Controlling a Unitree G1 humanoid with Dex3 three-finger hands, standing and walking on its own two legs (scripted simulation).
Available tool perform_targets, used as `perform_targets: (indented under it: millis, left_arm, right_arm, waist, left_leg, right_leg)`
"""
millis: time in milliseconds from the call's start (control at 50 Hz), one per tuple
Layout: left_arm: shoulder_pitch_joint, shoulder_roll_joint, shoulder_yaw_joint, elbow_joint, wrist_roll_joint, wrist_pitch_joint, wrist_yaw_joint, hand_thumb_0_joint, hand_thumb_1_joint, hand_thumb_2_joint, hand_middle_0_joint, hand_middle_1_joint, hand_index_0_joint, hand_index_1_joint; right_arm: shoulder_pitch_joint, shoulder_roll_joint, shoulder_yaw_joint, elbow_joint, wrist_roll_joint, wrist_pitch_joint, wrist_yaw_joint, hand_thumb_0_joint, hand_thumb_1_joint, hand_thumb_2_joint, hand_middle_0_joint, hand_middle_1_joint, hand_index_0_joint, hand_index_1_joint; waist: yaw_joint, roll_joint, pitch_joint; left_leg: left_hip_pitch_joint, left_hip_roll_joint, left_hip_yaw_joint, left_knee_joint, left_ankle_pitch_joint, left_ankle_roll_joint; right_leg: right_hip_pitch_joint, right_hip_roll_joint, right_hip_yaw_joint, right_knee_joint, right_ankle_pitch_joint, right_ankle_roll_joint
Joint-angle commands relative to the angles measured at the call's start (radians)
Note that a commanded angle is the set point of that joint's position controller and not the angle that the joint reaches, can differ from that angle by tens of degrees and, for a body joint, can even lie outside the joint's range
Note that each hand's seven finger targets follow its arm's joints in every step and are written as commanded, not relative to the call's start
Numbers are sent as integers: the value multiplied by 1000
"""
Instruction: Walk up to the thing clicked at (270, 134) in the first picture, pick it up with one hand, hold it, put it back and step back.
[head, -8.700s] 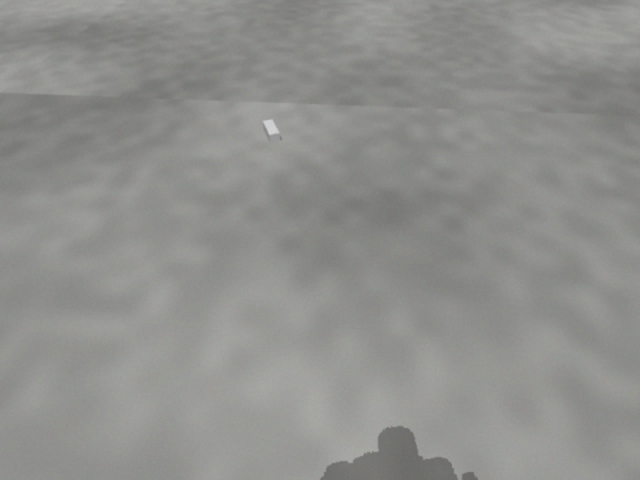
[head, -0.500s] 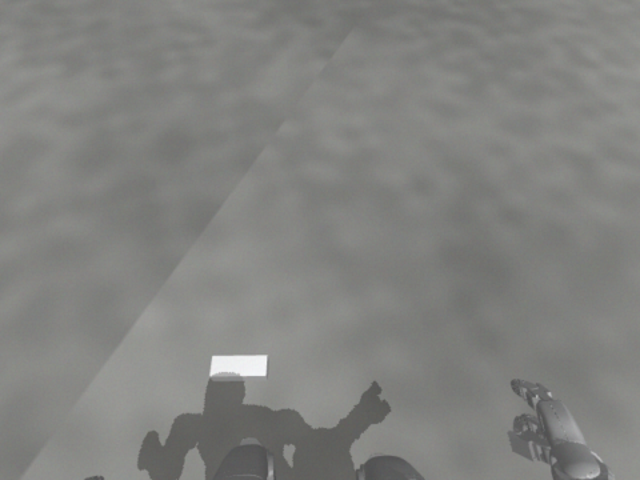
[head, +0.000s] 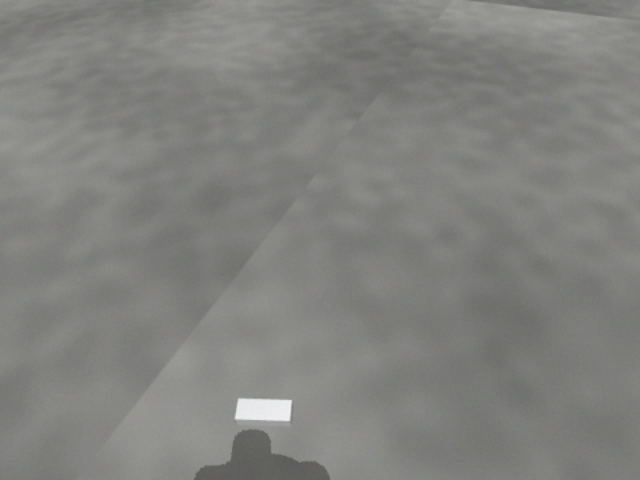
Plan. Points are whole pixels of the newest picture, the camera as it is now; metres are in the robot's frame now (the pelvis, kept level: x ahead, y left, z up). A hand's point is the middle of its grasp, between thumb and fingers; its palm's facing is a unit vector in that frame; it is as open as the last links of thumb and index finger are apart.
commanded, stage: walk up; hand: left
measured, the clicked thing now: (264, 412) +0.45 +0.21 -0.73
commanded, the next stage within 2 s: stand in 0.74 s
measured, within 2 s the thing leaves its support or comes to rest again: neither
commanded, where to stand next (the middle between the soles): +0.09 -0.02 m, yaw -3 degrees
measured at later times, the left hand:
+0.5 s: hand out of the picture +0.03 +0.24 -0.15, palm faces -0.06 -0.91 -0.41, open 7.4 cm
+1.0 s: hand out of the picture +0.05 +0.29 -0.14, palm faces -0.01 -0.93 -0.36, open 7.4 cm
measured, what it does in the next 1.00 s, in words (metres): steps on the spot: right foot, then left foot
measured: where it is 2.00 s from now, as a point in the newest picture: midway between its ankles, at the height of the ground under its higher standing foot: outside the picture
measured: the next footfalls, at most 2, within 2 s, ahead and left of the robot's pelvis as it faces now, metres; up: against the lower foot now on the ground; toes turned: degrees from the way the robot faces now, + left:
right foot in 0.36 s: +0.00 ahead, -0.15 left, +0.00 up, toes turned -2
left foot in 0.74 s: +0.04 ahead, +0.14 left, +0.00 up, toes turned +1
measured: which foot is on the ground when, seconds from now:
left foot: down 0.00-0.38, up 0.40-0.72, down 0.74-1.00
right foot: down 0.00-0.02, up 0.04-0.34, down 0.36-0.74, up 0.76-0.98, down 1.00-1.00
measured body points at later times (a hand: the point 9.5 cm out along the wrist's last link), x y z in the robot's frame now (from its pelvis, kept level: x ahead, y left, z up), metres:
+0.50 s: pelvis -0.05 -0.02 -0.02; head -0.01 -0.05 +0.43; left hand +0.03 +0.28 -0.13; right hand +0.07 -0.35 -0.13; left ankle +0.00 +0.13 -0.67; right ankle -0.04 -0.15 -0.72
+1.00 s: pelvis -0.03 +0.03 +0.01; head -0.01 +0.04 +0.46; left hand +0.05 +0.34 -0.12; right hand +0.05 -0.27 -0.11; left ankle +0.00 +0.14 -0.72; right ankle +0.02 -0.10 -0.72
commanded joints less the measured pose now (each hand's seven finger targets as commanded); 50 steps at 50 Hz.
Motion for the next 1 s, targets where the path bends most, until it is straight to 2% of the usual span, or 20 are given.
perform_targets:
  millis: [0,20,100,220,320,340,360,380,420,440,500,540,620,640,700,720,740,760,860,980]
  left_arm:
    - [-59,62,-1,-105,-45,24,25,0,900,900,-200,-300,-200,-300]
    - [-43,151,17,-67,-46,46,37,0,900,900,-200,-300,-200,-300]
    - [-50,181,28,-15,-37,59,34,0,900,900,-200,-300,-200,-300]
    - [-70,143,29,5,-37,57,34,0,900,900,-200,-300,-200,-300]
    - [-29,147,45,40,-6,12,41,0,900,900,-200,-300,-200,-300]
    - [-61,234,64,15,15,0,45,0,900,900,-200,-300,-200,-300]
    - [-124,352,85,-17,8,1,48,0,900,900,-200,-300,-200,-300]
    - [-186,352,79,-44,15,-5,55,0,900,900,-200,-300,-200,-300]
    - [-253,226,50,-50,9,-14,61,0,900,900,-200,-300,-200,-300]
    - [-249,206,50,-44,17,-26,59,0,900,900,-200,-300,-200,-300]
    - [-87,263,83,-40,32,-52,32,0,900,900,-200,-300,-200,-300]
    - [-19,276,90,-32,23,-55,32,0,900,900,-200,-300,-200,-300]
    - [-29,273,77,-46,9,-56,17,0,900,900,-200,-300,-200,-300]
    - [-59,267,71,-60,7,-53,11,0,900,900,-200,-300,-200,-300]
    - [-198,164,34,-107,12,-21,-1,0,900,900,-200,-300,-200,-300]
    - [-197,-9,-9,-93,-19,-21,19,0,900,900,-200,-300,-200,-300]
    - [-193,82,5,-102,-35,-15,43,0,900,900,-200,-300,-200,-300]
    - [-182,149,19,-77,-50,-6,49,0,900,900,-200,-300,-200,-300]
    - [-100,128,8,39,-31,-5,31,0,900,900,-200,-300,-200,-300]
    - [-154,144,-13,81,-14,-23,24,0,900,900,-200,-300,-200,-300]
  right_arm:
    - [84,-277,-58,-77,-19,-50,-76,0,-900,-900,200,300,200,300]
    - [28,-301,-61,-84,8,-46,-74,0,-900,-900,200,300,200,300]
    - [-106,-262,-46,-103,6,-28,-93,0,-900,-900,200,300,200,300]
    - [-184,-241,-41,-136,-8,8,-91,0,-900,-900,200,300,200,300]
    - [-232,-191,-27,-155,6,57,-69,0,-900,-900,200,300,200,300]
    - [-218,-135,-13,-166,15,64,-66,0,-900,-900,200,300,200,300]
    - [-267,-134,-19,-177,17,67,-78,0,-900,-900,200,300,200,300]
    - [-295,-182,-38,-163,3,68,-87,0,-900,-900,200,300,200,300]
    - [-194,-172,-40,-104,26,55,-80,0,-900,-900,200,300,200,300]
    - [-151,-159,-37,-83,28,45,-72,0,-900,-900,200,300,200,300]
    - [-157,-235,-68,-99,-17,23,-14,0,-900,-900,200,300,200,300]
    - [-231,-219,-63,-137,-28,13,-4,0,-900,-900,200,300,200,300]
    - [-178,-179,-53,-127,-25,-13,11,0,-900,-900,200,300,200,300]
    - [-127,-178,-56,-110,-20,-19,14,0,-900,-900,200,300,200,300]
    - [250,-220,-97,14,-17,-47,-14,0,-900,-900,200,300,200,300]
    - [140,-229,-65,-12,-16,-53,-38,0,-900,-900,200,300,200,300]
    - [10,-284,-70,-73,-23,-51,-50,0,-900,-900,200,300,200,300]
    - [-47,-260,-61,-91,-15,-47,-56,0,-900,-900,200,300,200,300]
    - [-131,-201,-32,-67,3,-42,-65,0,-900,-900,200,300,200,300]
    - [-182,-154,-4,-18,17,-18,-55,0,-900,-900,200,300,200,300]
  waist:
    - [-63,119,-126]
    - [-57,62,-159]
    - [-20,106,-72]
    - [-24,191,-122]
    - [12,109,-204]
    - [4,-127,-136]
    - [18,-246,-111]
    - [15,-210,-64]
    - [-45,-80,-52]
    - [-50,-110,-101]
    - [44,-213,-106]
    - [86,-185,-30]
    - [49,-224,-16]
    - [26,-240,-36]
    - [-188,-15,-112]
    - [-120,243,-56]
    - [-82,94,-49]
    - [-45,1,-2]
    - [-16,157,-62]
    - [-8,42,-98]
  left_leg:
    - [251,341,-511,-221,308,162]
    - [160,389,-531,-216,250,258]
    - [72,297,-293,-177,252,219]
    - [10,290,-173,-85,474,268]
    - [-50,170,-100,179,163,143]
    - [-251,47,-57,335,-86,72]
    - [-252,-69,-106,488,-403,35]
    - [-213,-36,-200,612,-399,30]
    - [-217,-64,-198,653,-297,30]
    - [-165,-36,-155,561,-252,23]
    - [-368,-28,-48,442,-284,13]
    - [-439,-1,-78,351,-326,8]
    - [-255,7,-15,171,-313,22]
    - [-153,-4,12,117,-283,26]
    - [473,-30,-1,-149,-91,44]
    - [369,310,-500,-352,-103,31]
    - [196,391,-561,-337,-19,176]
    - [91,347,-486,-333,-11,223]
    - [175,234,-220,-270,278,163]
    - [50,144,-127,-206,103,59]
  right_leg:
    - [-314,112,142,338,-109,-28]
    - [-227,64,196,435,-175,-41]
    - [-285,52,198,471,-112,-34]
    - [-231,69,96,423,-69,-8]
    - [-39,71,50,-101,165,-4]
    - [-40,-103,372,-208,156,-65]
    - [-209,-341,645,-267,268,-252]
    - [-308,-385,696,-275,308,-317]
    - [-240,-226,405,-156,402,-244]
    - [-201,-186,359,-171,172,-211]
    - [78,-222,518,-304,-485,-245]
    - [123,-275,582,-315,-421,-271]
    - [41,-226,396,-318,-138,-241]
    - [-13,-199,341,-308,-117,-222]
    - [-471,-28,84,107,-176,-119]
    - [-563,89,73,306,-132,-39]
    - [-445,52,195,280,-127,-37]
    - [-365,56,220,322,-103,-37]
    - [-225,22,130,139,4,-12]
    - [81,-15,140,-255,396,-32]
